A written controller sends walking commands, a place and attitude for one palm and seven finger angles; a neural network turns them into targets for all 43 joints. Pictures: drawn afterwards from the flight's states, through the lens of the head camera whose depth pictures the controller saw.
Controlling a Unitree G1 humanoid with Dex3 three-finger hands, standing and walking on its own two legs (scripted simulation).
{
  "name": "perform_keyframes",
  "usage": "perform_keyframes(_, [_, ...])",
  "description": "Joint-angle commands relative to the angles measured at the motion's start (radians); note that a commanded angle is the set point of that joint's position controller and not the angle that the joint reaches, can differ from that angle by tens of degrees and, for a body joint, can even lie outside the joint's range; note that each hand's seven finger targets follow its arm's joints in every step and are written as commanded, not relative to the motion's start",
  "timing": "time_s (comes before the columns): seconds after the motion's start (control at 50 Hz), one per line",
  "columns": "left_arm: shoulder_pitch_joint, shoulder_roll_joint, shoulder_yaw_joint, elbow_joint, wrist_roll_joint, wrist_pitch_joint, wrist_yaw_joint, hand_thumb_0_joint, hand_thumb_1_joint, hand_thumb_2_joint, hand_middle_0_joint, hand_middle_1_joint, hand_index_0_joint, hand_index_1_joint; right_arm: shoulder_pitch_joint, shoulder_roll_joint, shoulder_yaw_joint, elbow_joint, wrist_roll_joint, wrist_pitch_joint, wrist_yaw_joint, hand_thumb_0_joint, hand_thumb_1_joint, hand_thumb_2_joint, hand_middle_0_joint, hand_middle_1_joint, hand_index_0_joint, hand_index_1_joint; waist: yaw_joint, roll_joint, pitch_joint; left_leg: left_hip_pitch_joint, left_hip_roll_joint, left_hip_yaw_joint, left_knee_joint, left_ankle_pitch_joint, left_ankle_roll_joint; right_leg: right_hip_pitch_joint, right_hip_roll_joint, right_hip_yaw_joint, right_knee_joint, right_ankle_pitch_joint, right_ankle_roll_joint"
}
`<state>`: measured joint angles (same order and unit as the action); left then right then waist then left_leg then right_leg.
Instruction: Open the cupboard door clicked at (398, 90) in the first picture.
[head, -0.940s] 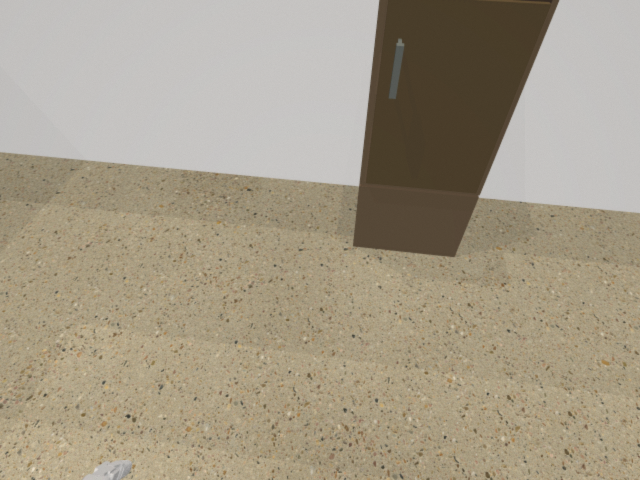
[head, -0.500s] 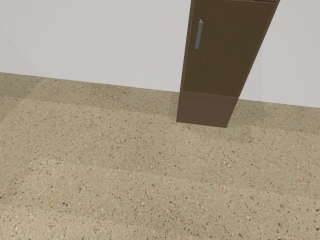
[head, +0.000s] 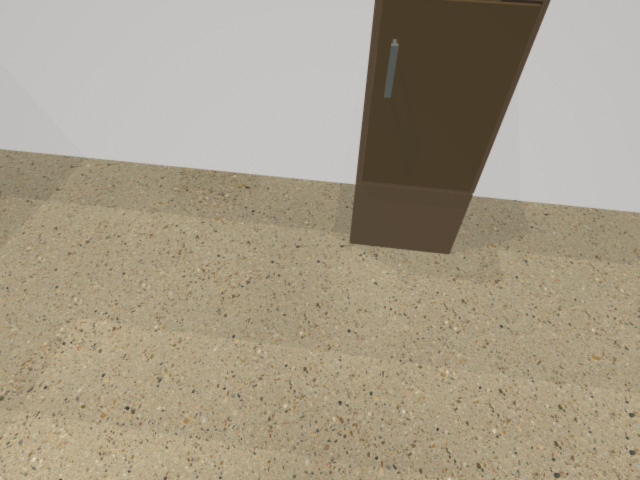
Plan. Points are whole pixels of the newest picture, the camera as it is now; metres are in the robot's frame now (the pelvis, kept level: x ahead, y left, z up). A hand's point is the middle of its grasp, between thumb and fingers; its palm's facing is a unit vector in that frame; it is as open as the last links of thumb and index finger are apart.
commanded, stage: look at it before walking up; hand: left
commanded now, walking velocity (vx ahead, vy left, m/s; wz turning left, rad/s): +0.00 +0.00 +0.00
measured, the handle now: (390, 68) +1.15 -0.13 +0.02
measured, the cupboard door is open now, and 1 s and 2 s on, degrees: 0 0 0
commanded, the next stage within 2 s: walk to a spot facing it in 0.50 s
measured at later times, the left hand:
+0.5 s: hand out of the picture +0.08 +0.25 -0.16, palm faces -0.02 -0.94 -0.34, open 7.4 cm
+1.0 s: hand out of the picture +0.07 +0.18 -0.18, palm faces -0.14 -0.95 -0.28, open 7.4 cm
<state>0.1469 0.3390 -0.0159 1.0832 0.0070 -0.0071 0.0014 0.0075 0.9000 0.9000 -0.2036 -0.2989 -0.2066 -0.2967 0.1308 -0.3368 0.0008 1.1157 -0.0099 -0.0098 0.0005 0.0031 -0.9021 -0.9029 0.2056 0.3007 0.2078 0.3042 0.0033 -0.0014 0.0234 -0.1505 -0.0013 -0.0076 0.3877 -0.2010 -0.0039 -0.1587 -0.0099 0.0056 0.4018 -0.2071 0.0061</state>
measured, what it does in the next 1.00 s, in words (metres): stands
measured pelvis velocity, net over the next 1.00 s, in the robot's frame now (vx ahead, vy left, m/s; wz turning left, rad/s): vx -0.01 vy -0.02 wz -0.19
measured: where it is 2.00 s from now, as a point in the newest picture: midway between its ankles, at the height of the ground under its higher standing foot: outside the picture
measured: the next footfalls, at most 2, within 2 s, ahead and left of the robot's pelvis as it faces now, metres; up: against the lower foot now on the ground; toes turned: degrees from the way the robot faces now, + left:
left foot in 1.58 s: +0.22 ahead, +0.07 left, +0.00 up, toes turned -25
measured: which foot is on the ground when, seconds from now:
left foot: down 0.00-1.00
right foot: down 0.00-1.00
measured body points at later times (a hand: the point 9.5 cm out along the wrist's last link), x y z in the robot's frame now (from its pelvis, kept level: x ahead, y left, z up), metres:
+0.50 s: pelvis +0.01 +0.00 +0.00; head +0.01 +0.00 +0.45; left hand +0.08 +0.29 -0.13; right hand +0.09 -0.30 -0.13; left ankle +0.01 +0.12 -0.74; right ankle +0.01 -0.12 -0.74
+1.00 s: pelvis -0.01 -0.02 -0.02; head +0.02 -0.05 +0.42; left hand +0.08 +0.23 -0.16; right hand +0.03 -0.29 -0.18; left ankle +0.01 +0.12 -0.74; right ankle -0.01 -0.11 -0.74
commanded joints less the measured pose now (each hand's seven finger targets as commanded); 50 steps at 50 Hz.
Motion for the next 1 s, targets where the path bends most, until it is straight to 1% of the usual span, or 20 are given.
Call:
perform_keyframes(0.0, [-0.04, 0.204, 0.048, -0.062, 0.005, -0.02, 0.011, 0.0, 0.9, 0.9, -0.2, -0.3, -0.2, -0.3, -0.052, -0.203, -0.038, -0.063, 0.001, -0.023, -0.01, 0.0, -0.9, -0.9, 0.2, 0.3, 0.2, 0.3, -0.002, -0.007, -0.031, -0.01, 0.112, -0.097, -0.073, 0.074, 0.032, -0.01, -0.11, 0.109, -0.085, 0.047, -0.036])
perform_keyframes(0.16, [-0.043, 0.204, 0.049, -0.062, 0.005, -0.021, 0.011, 0.0, 0.9, 0.9, -0.2, -0.3, -0.2, -0.3, -0.056, -0.202, -0.038, -0.066, 0.001, -0.022, -0.01, 0.0, -0.9, -0.9, 0.2, 0.3, 0.2, 0.3, -0.003, -0.001, -0.033, -0.002, 0.112, -0.095, -0.073, 0.08, 0.03, -0.011, -0.11, 0.11, -0.09, 0.053, -0.037])
perform_keyframes(0.28, [-0.041, 0.204, 0.049, -0.062, 0.005, -0.022, 0.011, 0.0, 0.9, 0.9, -0.2, -0.3, -0.2, -0.3, -0.056, -0.202, -0.037, -0.064, 0.002, -0.026, -0.011, 0.0, -0.9, -0.9, 0.2, 0.3, 0.2, 0.3, -0.001, -0.002, -0.064, 0.016, 0.117, -0.096, -0.069, 0.139, 0.031, 0.022, -0.112, 0.1, -0.077, 0.125, -0.036])
perform_keyframes(0.36, [-0.04, 0.203, 0.049, -0.06, 0.004, -0.022, 0.011, 0.0, 0.9, 0.9, -0.2, -0.3, -0.2, -0.3, -0.061, -0.204, -0.036, -0.066, 0.003, -0.024, -0.012, 0.0, -0.9, -0.9, 0.2, 0.3, 0.2, 0.3, -0.001, 0.0, -0.051, 0.018, 0.117, -0.095, -0.071, 0.139, 0.03, 0.015, -0.112, 0.098, -0.08, 0.128, -0.036])
perform_keyframes(0.5, [-0.039, 0.204, 0.048, -0.058, 0.004, -0.022, 0.012, 0.0, 0.9, 0.9, -0.2, -0.3, -0.2, -0.3, -0.063, -0.206, -0.035, -0.062, 0.003, -0.025, -0.013, 0.0, -0.9, -0.9, 0.2, 0.3, 0.2, 0.3, -0.001, -0.004, -0.062, 0.036, 0.12, -0.092, -0.073, 0.166, 0.03, 0.028, -0.113, 0.097, -0.081, 0.159, -0.035])
perform_keyframes(0.6, [-0.044, 0.207, 0.05, -0.059, 0.004, -0.019, 0.01, 0.0, 0.9, 0.9, -0.2, -0.3, -0.2, -0.3, -0.068, -0.209, -0.036, -0.063, 0.002, -0.023, -0.014, 0.0, -0.9, -0.9, 0.2, 0.3, 0.2, 0.3, -0.002, -0.001, -0.037, 0.038, 0.121, -0.084, -0.077, 0.139, 0.027, 0.004, -0.108, 0.106, -0.09, 0.14, -0.037])
perform_keyframes(0.62, [-0.043, 0.199, 0.052, -0.065, 0.005, -0.014, 0.01, 0.0, 0.9, 0.9, -0.2, -0.3, -0.2, -0.3, -0.055, -0.2, -0.038, -0.065, 0.001, -0.021, -0.017, 0.0, -0.9, -0.9, 0.2, 0.3, 0.2, 0.3, -0.004, -0.004, -0.04, 0.045, 0.125, -0.072, -0.061, 0.145, 0.025, -0.006, -0.105, 0.111, -0.077, 0.164, -0.037])
perform_keyframes(0.66, [-0.003, 0.121, 0.042, -0.066, 0.005, 0.009, 0.014, 0.0, 0.9, 0.9, -0.2, -0.3, -0.2, -0.3, -0.007, -0.111, -0.027, -0.063, -0.001, -0.009, -0.021, 0.0, -0.9, -0.9, 0.2, 0.3, 0.2, 0.3, -0.008, -0.002, -0.05, 0.047, 0.129, -0.039, -0.016, 0.169, 0.014, -0.028, -0.102, 0.122, -0.029, 0.225, -0.03])
perform_keyframes(0.68, [0.018, 0.1, 0.04, -0.071, 0.004, 0.018, 0.015, 0.0, 0.9, 0.9, -0.2, -0.3, -0.2, -0.3, 0.008, -0.09, -0.025, -0.068, -0.001, -0.001, -0.024, 0.0, -0.9, -0.9, 0.2, 0.3, 0.2, 0.3, -0.007, -0.007, -0.05, 0.051, 0.133, -0.021, 0.005, 0.182, 0.009, -0.045, -0.1, 0.125, -0.007, 0.259, -0.027])
perform_keyframes(0.72, [0.032, 0.105, 0.049, -0.092, 0.007, 0.03, 0.014, 0.0, 0.9, 0.9, -0.2, -0.3, -0.2, -0.3, 0.023, -0.099, -0.039, -0.093, -0.002, 0.009, -0.03, 0.0, -0.9, -0.9, 0.2, 0.3, 0.2, 0.3, -0.009, -0.012, -0.047, 0.053, 0.144, -0.002, 0.036, 0.184, 0.01, -0.085, -0.088, 0.135, 0.039, 0.291, -0.03])
perform_keyframes(0.78, [0.038, 0.1, 0.062, -0.132, 0.011, 0.043, 0.006, 0.0, 0.9, 0.9, -0.2, -0.3, -0.2, -0.3, 0.024, -0.114, -0.057, -0.132, -0.003, 0.018, -0.034, 0.0, -0.9, -0.9, 0.2, 0.3, 0.2, 0.3, -0.011, 0.025, -0.03, 0.025, 0.183, -0.017, 0.035, 0.111, 0.031, -0.157, -0.051, 0.132, 0.121, 0.226, -0.026])
perform_keyframes(0.82, [0.047, 0.081, 0.068, -0.154, 0.011, 0.048, 0.0, 0.0, 0.9, 0.9, -0.2, -0.3, -0.2, -0.3, 0.017, -0.126, -0.07, -0.158, -0.004, 0.019, -0.035, 0.0, -0.9, -0.9, 0.2, 0.3, 0.2, 0.3, -0.008, 0.082, -0.027, 0.007, 0.24, -0.054, 0.005, 0.088, 0.064, -0.198, -0.012, 0.099, 0.226, 0.143, -0.014])
perform_keyframes(0.84, [0.055, 0.069, 0.069, -0.161, 0.01, 0.051, -0.004, 0.0, 0.9, 0.9, -0.2, -0.3, -0.2, -0.3, 0.012, -0.135, -0.076, -0.167, -0.003, 0.018, -0.034, 0.0, -0.9, -0.9, 0.2, 0.3, 0.2, 0.3, -0.002, 0.132, -0.027, -0.016, 0.288, -0.08, -0.016, 0.107, 0.095, -0.204, 0.007, 0.064, 0.317, 0.022, -0.007])
perform_keyframes(0.86, [0.066, 0.052, 0.073, -0.171, 0.011, 0.055, -0.006, 0.0, 0.9, 0.9, -0.2, -0.3, -0.2, -0.3, 0.004, -0.133, -0.081, -0.176, -0.004, 0.014, -0.033, 0.0, -0.9, -0.9, 0.2, 0.3, 0.2, 0.3, 0.003, 0.184, -0.028, -0.029, 0.341, -0.101, -0.043, 0.166, 0.137, -0.22, 0.017, 0.024, 0.426, -0.176, 0.006])
perform_keyframes(0.88, [0.076, 0.04, 0.079, -0.18, 0.01, 0.058, -0.007, 0.0, 0.9, 0.9, -0.2, -0.3, -0.2, -0.3, -0.01, -0.127, -0.083, -0.188, -0.006, 0.012, -0.032, 0.0, -0.9, -0.9, 0.2, 0.3, 0.2, 0.3, 0.01, 0.203, -0.026, -0.039, 0.37, -0.1, -0.044, 0.226, 0.168, -0.226, 0.005, 0.012, 0.49, -0.276, 0.011])
perform_keyframes(0.9, [0.09, 0.035, 0.084, -0.187, 0.01, 0.059, -0.009, 0.0, 0.9, 0.9, -0.2, -0.3, -0.2, -0.3, -0.024, -0.121, -0.086, -0.204, -0.007, 0.011, -0.033, 0.0, -0.9, -0.9, 0.2, 0.3, 0.2, 0.3, 0.017, 0.198, -0.026, -0.064, 0.382, -0.079, -0.02, 0.258, 0.173, -0.204, -0.021, 0.023, 0.493, -0.303, 0.008])
perform_keyframes(0.92, [0.118, 0.028, 0.088, -0.187, 0.01, 0.057, -0.012, 0.0, 0.9, 0.9, -0.2, -0.3, -0.2, -0.3, -0.046, -0.116, -0.088, -0.213, -0.01, 0.011, -0.033, 0.0, -0.9, -0.9, 0.2, 0.3, 0.2, 0.3, 0.039, 0.185, -0.027, -0.085, 0.367, -0.041, 0.035, 0.278, 0.153, -0.159, -0.033, 0.021, 0.426, -0.28, 0.002])
perform_keyframes(0.94, [0.169, 0.028, 0.091, -0.179, 0.014, 0.051, -0.016, 0.0, 0.9, 0.9, -0.2, -0.3, -0.2, -0.3, -0.064, -0.117, -0.091, -0.22, -0.011, 0.014, -0.032, 0.0, -0.9, -0.9, 0.2, 0.3, 0.2, 0.3, 0.064, 0.135, -0.04, -0.114, 0.331, 0.018, 0.128, 0.243, 0.111, -0.096, -0.028, -0.001, 0.322, -0.185, 0.0])
perform_keyframes(0.96, [0.223, 0.044, 0.101, -0.166, 0.018, 0.04, -0.015, 0.0, 0.9, 0.9, -0.2, -0.3, -0.2, -0.3, -0.071, -0.099, -0.092, -0.226, -0.008, 0.022, -0.03, 0.0, -0.9, -0.9, 0.2, 0.3, 0.2, 0.3, 0.091, 0.042, -0.041, -0.178, 0.251, 0.093, 0.306, 0.129, 0.042, -0.017, -0.045, 0.03, 0.141, 0.014, -0.006])
perform_keyframes(0.98, [0.258, 0.148, 0.119, -0.163, 0.032, 0.021, -0.002, 0.0, 0.9, 0.9, -0.2, -0.3, -0.2, -0.3, -0.03, -0.011, -0.076, -0.247, -0.003, 0.031, -0.023, 0.0, -0.9, -0.9, 0.2, 0.3, 0.2, 0.3, 0.088, -0.324, -0.048, -0.387, 0.082, 0.167, 0.585, -0.302, -0.043, 0.056, -0.262, 0.425, -0.073, 0.16, -0.065])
